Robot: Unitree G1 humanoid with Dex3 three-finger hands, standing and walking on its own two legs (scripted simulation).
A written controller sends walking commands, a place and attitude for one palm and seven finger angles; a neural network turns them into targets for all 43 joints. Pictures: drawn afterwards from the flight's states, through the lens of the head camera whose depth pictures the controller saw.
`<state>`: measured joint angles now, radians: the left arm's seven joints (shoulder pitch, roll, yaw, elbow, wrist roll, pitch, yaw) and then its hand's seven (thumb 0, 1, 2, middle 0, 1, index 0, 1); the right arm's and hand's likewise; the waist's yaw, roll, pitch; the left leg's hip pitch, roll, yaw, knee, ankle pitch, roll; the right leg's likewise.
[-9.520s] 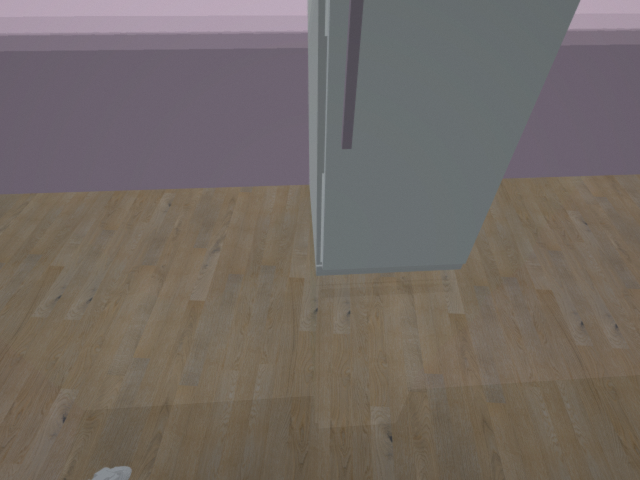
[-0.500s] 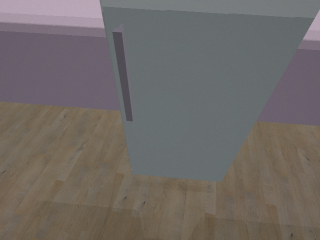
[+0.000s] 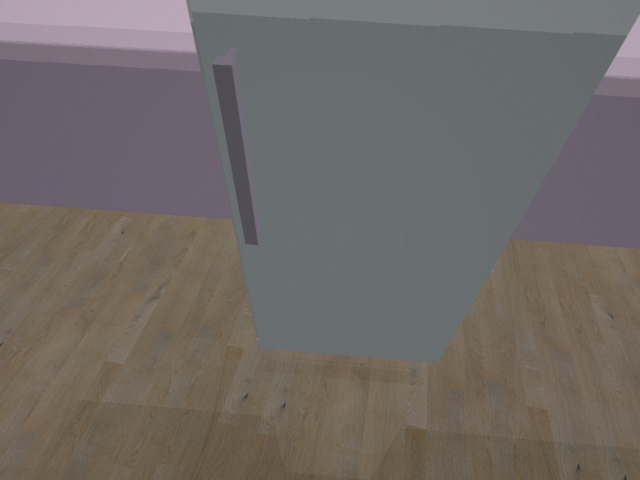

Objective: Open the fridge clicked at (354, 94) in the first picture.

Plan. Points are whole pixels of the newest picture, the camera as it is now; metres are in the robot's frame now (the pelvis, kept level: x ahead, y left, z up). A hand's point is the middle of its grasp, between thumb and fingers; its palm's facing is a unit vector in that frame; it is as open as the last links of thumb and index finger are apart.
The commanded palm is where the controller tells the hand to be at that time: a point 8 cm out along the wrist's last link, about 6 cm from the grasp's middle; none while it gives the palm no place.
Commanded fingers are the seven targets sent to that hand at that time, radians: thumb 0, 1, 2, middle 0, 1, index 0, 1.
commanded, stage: look again from close up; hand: left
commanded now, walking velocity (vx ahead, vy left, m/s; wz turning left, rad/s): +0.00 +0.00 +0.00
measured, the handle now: (244, 161) +0.58 +0.17 +0.08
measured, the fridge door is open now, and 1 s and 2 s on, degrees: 0 0 0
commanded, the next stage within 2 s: shuffle to correct the standing spot in 0.50 s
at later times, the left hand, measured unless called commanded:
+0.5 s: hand out of the picture -0.01 +0.16 -0.18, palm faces +0.05 -0.99 -0.15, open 7.3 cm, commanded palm none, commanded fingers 0.00 0.90 0.90 -0.20 -0.30 -0.20 -0.30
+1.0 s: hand out of the picture +0.01 +0.17 -0.19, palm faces +0.06 -0.99 -0.13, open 7.3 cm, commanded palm none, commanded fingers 0.00 0.90 0.90 -0.20 -0.30 -0.20 -0.30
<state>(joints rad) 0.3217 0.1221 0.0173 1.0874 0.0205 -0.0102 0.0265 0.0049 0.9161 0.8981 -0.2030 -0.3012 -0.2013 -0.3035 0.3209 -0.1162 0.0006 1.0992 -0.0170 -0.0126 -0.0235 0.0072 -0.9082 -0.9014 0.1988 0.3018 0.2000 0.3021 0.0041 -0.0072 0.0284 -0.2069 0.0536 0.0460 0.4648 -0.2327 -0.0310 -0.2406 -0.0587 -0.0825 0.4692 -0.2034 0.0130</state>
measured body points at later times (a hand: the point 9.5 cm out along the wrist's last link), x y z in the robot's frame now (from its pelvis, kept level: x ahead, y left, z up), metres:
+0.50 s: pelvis +0.01 +0.00 +0.00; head +0.02 +0.01 +0.45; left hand -0.01 +0.21 -0.16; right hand -0.01 -0.20 -0.16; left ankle +0.01 +0.14 -0.74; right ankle +0.03 -0.13 -0.74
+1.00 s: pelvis +0.06 +0.02 -0.01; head +0.07 +0.03 +0.44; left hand +0.01 +0.23 -0.18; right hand +0.01 -0.19 -0.16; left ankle +0.01 +0.14 -0.74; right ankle +0.03 -0.11 -0.73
